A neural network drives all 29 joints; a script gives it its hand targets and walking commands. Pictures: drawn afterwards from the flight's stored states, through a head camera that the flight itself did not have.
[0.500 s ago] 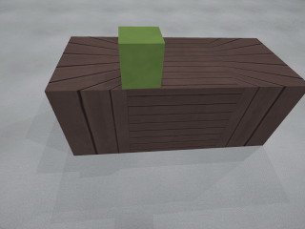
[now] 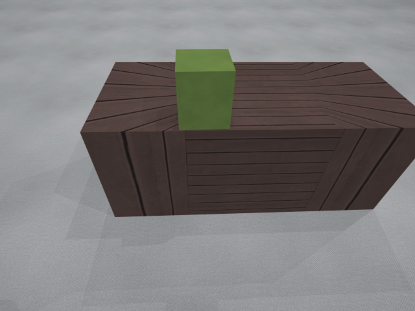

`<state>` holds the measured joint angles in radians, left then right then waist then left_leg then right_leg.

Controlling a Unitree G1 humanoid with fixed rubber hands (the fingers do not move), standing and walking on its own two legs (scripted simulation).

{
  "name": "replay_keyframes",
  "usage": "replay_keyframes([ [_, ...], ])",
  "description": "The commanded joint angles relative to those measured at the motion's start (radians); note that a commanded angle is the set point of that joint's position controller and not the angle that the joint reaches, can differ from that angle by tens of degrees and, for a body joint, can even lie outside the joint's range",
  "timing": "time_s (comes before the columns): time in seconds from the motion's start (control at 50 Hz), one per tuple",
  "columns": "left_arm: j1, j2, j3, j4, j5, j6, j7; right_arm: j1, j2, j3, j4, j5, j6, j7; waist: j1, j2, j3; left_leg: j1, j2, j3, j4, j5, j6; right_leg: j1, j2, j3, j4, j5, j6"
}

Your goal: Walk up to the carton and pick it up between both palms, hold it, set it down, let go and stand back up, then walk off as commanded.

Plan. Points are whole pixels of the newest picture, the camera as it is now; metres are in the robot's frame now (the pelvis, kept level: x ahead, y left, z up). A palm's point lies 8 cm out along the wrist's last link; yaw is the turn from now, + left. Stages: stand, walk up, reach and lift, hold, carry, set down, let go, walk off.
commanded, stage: walk off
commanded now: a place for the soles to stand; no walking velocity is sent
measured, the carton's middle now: (203, 90) +0.97 +0.05 -0.04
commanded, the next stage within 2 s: stand in 0.08 s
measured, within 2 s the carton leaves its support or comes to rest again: neither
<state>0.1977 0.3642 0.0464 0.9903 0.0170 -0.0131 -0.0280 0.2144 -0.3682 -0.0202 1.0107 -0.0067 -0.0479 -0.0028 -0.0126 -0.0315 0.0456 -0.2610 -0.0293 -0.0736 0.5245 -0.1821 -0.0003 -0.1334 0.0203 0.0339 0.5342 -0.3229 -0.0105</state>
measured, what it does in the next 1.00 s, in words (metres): stands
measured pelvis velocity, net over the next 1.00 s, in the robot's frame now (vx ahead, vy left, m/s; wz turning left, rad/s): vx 0.03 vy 0.00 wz -0.06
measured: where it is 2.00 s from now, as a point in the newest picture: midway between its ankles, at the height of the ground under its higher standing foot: outside the picture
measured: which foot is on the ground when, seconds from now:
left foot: down 0.00-1.00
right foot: down 0.00-1.00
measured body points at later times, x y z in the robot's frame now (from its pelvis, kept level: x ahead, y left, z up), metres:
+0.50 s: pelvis +0.03 -0.01 +0.01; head +0.03 -0.01 +0.46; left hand +0.14 +0.30 -0.11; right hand +0.13 -0.31 -0.11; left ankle +0.07 +0.12 -0.73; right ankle -0.02 -0.12 -0.73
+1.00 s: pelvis +0.03 +0.00 +0.01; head +0.03 +0.01 +0.46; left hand +0.14 +0.30 -0.12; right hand +0.11 -0.31 -0.11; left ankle +0.07 +0.12 -0.73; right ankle -0.02 -0.12 -0.73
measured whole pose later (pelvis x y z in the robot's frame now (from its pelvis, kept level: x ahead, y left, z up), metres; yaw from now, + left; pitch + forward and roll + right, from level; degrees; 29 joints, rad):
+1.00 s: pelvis +0.03 +0.00 +0.01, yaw -3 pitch -3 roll +0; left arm 0.08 0.37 0.00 1.13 0.01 -0.01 0.01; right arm 0.06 -0.35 -0.01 1.14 -0.01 -0.02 0.00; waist 0.00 -0.03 0.06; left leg -0.14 -0.01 -0.02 0.33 -0.14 0.00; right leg -0.02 0.01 0.08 0.32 -0.24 0.00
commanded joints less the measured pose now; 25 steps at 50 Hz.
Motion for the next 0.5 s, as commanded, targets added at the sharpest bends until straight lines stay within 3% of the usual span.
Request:
replay_keyframes([
  [0.0, -0.115, 0.2, 0.03, -0.076, -0.004, -0.017, 0.014, -0.056, -0.216, -0.041, -0.067, 0.008, -0.029, -0.011, -0.012, 0.013, 0.028, 0.047, 0.11, -0.146, -0.176, -0.11, 0.065, -0.119, -0.094, 0.127, -0.161, -0.051, -0.065],
  [0.02, -0.111, 0.19, 0.027, -0.035, -0.003, -0.019, 0.014, -0.072, -0.203, -0.042, -0.042, 0.003, -0.029, -0.007, -0.007, 0.006, 0.03, 0.047, 0.113, -0.167, -0.206, -0.08, 0.071, -0.091, -0.085, 0.094, -0.136, -0.023, -0.047],
  [0.04, -0.094, 0.185, 0.032, -0.042, -0.014, -0.021, 0.016, -0.05, -0.223, -0.044, -0.047, 0.009, -0.028, -0.009, 0.002, 0.035, 0.013, 0.061, 0.138, -0.192, -0.177, 0.002, 0.076, -0.082, -0.07, 0.086, -0.099, 0.044, -0.04],
  [0.06, -0.061, 0.168, 0.03, -0.035, -0.016, -0.016, 0.017, -0.063, -0.212, -0.04, -0.052, 0.005, -0.028, -0.01, 0.004, 0.06, -0.008, 0.052, 0.167, -0.201, -0.188, 0.021, 0.087, -0.049, -0.08, 0.085, -0.079, 0.097, -0.05],
  [0.08, -0.092, 0.181, 0.02, -0.011, -0.026, -0.013, 0.02, -0.139, -0.183, -0.03, -0.051, 0.006, -0.02, -0.015, 0.037, 0.166, -0.006, 0.059, 0.149, -0.124, -0.158, 0.184, 0.074, -0.026, -0.101, 0.102, -0.176, 0.157, -0.034],
  [0.12, -0.114, 0.226, 0.024, -0.01, -0.029, -0.027, 0.023, -0.14, -0.18, -0.016, -0.023, 0.025, -0.019, -0.014, 0.019, 0.084, -0.074, 0.097, 0.125, -0.095, -0.134, 0.271, 0.033, 0.033, -0.129, 0.124, -0.183, 0.272, -0.034],
  [0.14, -0.12, 0.211, 0.015, 0.001, -0.027, -0.028, 0.022, -0.109, -0.162, -0.013, -0.006, 0.018, -0.016, -0.012, 0.019, 0.049, -0.084, 0.104, 0.127, -0.101, -0.144, 0.219, 0.033, 0.045, -0.124, 0.111, -0.175, 0.255, -0.026],
  [0.16, -0.117, 0.211, 0.015, 0.021, -0.026, -0.03, 0.023, -0.162, -0.195, -0.024, -0.004, 0.01, -0.013, -0.013, 0.02, 0.085, -0.1, 0.138, 0.127, -0.084, -0.136, 0.245, 0.04, 0.032, -0.136, 0.118, -0.183, 0.297, -0.026],
  [0.18, -0.117, 0.233, 0.015, 0.031, -0.018, -0.019, 0.03, -0.145, -0.221, -0.029, 0.009, 0.016, -0.001, -0.013, 0.012, 0.033, -0.082, 0.13, 0.123, -0.061, -0.132, 0.247, 0.042, 0.037, -0.14, 0.113, -0.184, 0.373, -0.019],
  [0.2, -0.133, 0.203, 0.005, 0.027, -0.026, -0.017, 0.036, -0.143, -0.201, -0.029, 0.012, 0.017, 0.003, -0.012, 0.008, 0.045, -0.101, 0.133, 0.116, -0.049, -0.111, 0.318, 0.032, 0.047, -0.136, 0.122, -0.177, 0.431, -0.027],
  [0.22, -0.151, 0.225, 0.001, 0.04, -0.021, -0.017, 0.034, -0.154, -0.194, -0.022, 0.018, 0.015, 0.004, -0.014, 0.006, 0.0, -0.073, 0.139, 0.123, -0.063, -0.134, 0.286, 0.027, 0.018, -0.13, 0.118, -0.195, 0.368, -0.023],
  [0.24, -0.147, 0.212, 0.004, 0.046, -0.016, -0.016, 0.037, -0.178, -0.202, -0.025, 0.035, 0.005, 0.004, -0.015, 0.027, -0.028, -0.072, 0.153, 0.125, -0.06, -0.126, 0.247, 0.029, 0.027, -0.133, 0.102, -0.213, 0.36, -0.021],
  [0.26, -0.131, 0.2, -0.005, 0.055, -0.025, -0.021, 0.036, -0.152, -0.195, -0.02, 0.025, 0.018, 0.011, -0.006, 0.005, 0.024, -0.084, 0.16, 0.124, -0.063, -0.15, 0.245, 0.025, 0.019, -0.137, 0.115, -0.204, 0.349, -0.017],
  [0.28, -0.138, 0.186, -0.006, 0.06, -0.024, -0.026, 0.037, -0.189, -0.211, -0.029, 0.031, 0.011, 0.011, -0.009, 0.009, -0.008, -0.062, 0.177, 0.123, -0.056, -0.162, 0.216, 0.023, -0.012, -0.132, 0.118, -0.234, 0.305, -0.012],
  [0.3, -0.183, 0.213, 0.005, 0.068, -0.024, -0.029, 0.036, -0.195, -0.184, -0.017, 0.029, 0.009, 0.013, -0.009, -0.002, 0.007, -0.07, 0.167, 0.124, -0.052, -0.169, 0.187, 0.028, 0.019, -0.135, 0.134, -0.261, 0.249, -0.012],
  [0.32, -0.147, 0.175, -0.016, 0.069, -0.024, -0.03, 0.037, -0.208, -0.171, -0.021, 0.031, 0.009, 0.014, -0.008, 0.015, -0.022, -0.084, 0.18, 0.131, -0.046, -0.149, 0.198, 0.025, 0.019, -0.142, 0.125, -0.253, 0.284, -0.009],
  [0.34, -0.192, 0.22, 0.0, 0.065, -0.017, -0.017, 0.039, -0.208, -0.171, -0.012, 0.038, 0.01, 0.015, -0.008, 0.007, 0.0, -0.102, 0.163, 0.125, -0.056, -0.167, 0.187, 0.031, 0.033, -0.143, 0.131, -0.259, 0.269, -0.024],
  [0.36, -0.192, 0.204, -0.007, 0.066, -0.021, -0.022, 0.037, -0.202, -0.199, -0.019, 0.05, 0.011, 0.017, -0.006, 0.006, 0.02, -0.089, 0.161, 0.125, -0.069, -0.208, 0.127, 0.021, 0.009, -0.148, 0.138, -0.252, 0.215, -0.013],
  [0.38, -0.215, 0.217, -0.001, 0.077, -0.016, -0.016, 0.033, -0.205, -0.182, -0.012, 0.057, 0.008, 0.013, -0.006, 0.004, -0.027, -0.071, 0.17, 0.132, -0.062, -0.203, 0.119, 0.028, 0.009, -0.132, 0.128, -0.279, 0.197, -0.009],
  [0.42, -0.165, 0.215, 0.001, 0.1, -0.014, -0.016, 0.036, -0.211, -0.19, -0.028, 0.054, 0.005, 0.014, -0.001, 0.005, 0.004, -0.071, 0.182, 0.134, -0.049, -0.194, 0.175, 0.024, 0.01, -0.13, 0.116, -0.264, 0.251, -0.007],
  [0.44, -0.187, 0.194, -0.011, 0.093, -0.006, -0.021, 0.037, -0.217, -0.18, -0.015, 0.06, 0.004, 0.011, -0.004, 0.009, -0.012, -0.071, 0.188, 0.146, -0.05, -0.205, 0.178, 0.029, 0.017, -0.137, 0.107, -0.27, 0.273, -0.006],
  [0.46, -0.185, 0.204, -0.011, 0.087, -0.018, -0.027, 0.041, -0.217, -0.197, -0.021, 0.053, 0.011, 0.014, -0.002, -0.003, 0.035, -0.08, 0.192, 0.137, -0.051, -0.21, 0.192, 0.024, 0.013, -0.135, 0.115, -0.266, 0.281, -0.007],
  [0.48, -0.196, 0.222, -0.008, 0.088, -0.018, -0.031, 0.042, -0.211, -0.16, -0.005, 0.075, 0.003, 0.01, -0.001, 0.011, -0.005, -0.055, 0.156, 0.137, -0.062, -0.224, 0.197, 0.021, 0.025, -0.132, 0.117, -0.263, 0.261, -0.01],
])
